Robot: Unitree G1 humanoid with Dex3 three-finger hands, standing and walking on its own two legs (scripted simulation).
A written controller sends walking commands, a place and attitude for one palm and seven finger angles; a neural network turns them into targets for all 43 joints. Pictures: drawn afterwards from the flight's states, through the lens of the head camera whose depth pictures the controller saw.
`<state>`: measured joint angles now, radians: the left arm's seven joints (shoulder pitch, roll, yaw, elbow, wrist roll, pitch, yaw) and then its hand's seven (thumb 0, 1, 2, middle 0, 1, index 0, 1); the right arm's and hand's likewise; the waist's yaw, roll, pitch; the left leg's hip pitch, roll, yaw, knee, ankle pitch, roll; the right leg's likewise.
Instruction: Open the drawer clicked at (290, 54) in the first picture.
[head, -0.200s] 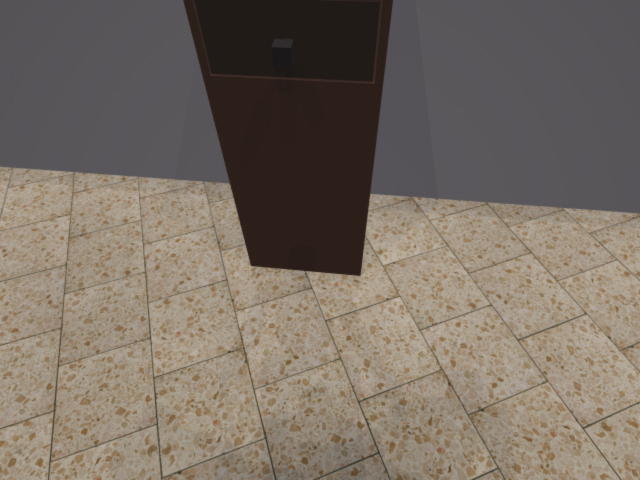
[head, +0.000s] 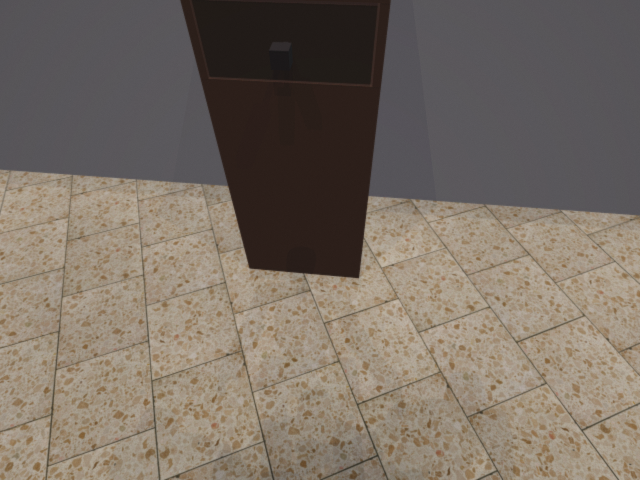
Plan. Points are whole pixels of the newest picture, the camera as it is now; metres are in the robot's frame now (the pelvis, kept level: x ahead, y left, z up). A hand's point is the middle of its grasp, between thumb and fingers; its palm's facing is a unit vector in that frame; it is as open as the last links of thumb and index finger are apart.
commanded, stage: stand and wait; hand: left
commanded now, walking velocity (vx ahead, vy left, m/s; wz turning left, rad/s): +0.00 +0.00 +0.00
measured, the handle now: (282, 52) +0.91 +0.12 +0.10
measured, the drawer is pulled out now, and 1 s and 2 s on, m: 0.00 0.00 0.00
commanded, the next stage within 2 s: look at it before walking up in 0.08 s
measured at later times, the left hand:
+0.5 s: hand out of the picture +0.08 +0.23 -0.16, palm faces -0.02 -0.95 -0.32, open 7.4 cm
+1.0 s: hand out of the picture +0.06 +0.21 -0.18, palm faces -0.01 -0.97 -0.24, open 7.4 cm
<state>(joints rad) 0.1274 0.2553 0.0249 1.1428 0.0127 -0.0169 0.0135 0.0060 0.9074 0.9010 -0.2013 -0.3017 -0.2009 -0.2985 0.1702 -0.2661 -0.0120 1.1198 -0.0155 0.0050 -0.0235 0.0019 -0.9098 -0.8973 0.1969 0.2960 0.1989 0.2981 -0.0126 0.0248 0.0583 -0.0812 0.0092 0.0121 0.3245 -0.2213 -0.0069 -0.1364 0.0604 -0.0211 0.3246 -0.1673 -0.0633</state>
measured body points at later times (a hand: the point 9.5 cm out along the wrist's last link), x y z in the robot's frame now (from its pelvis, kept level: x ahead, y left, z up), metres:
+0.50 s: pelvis +0.01 +0.00 +0.00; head +0.02 -0.01 +0.45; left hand +0.08 +0.28 -0.14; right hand +0.05 -0.28 -0.15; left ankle -0.03 +0.12 -0.75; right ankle +0.01 -0.08 -0.75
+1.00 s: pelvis +0.03 +0.00 -0.01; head +0.03 +0.00 +0.44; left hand +0.06 +0.26 -0.16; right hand +0.04 -0.25 -0.16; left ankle -0.03 +0.12 -0.75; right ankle +0.01 -0.08 -0.75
